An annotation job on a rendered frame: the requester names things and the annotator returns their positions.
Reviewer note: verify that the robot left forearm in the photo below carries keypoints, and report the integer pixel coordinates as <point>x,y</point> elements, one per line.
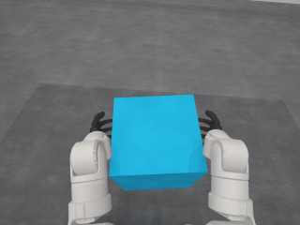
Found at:
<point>90,197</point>

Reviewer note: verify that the robot right forearm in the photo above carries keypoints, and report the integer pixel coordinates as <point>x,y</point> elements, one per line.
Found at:
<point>229,195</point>

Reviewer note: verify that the robot left hand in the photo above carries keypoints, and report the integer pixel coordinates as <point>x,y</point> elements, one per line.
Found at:
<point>96,124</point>

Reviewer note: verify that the carton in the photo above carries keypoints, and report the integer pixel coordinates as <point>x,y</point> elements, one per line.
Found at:
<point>156,143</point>

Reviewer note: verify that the robot right hand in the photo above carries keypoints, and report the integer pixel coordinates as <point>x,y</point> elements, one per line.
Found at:
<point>214,123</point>

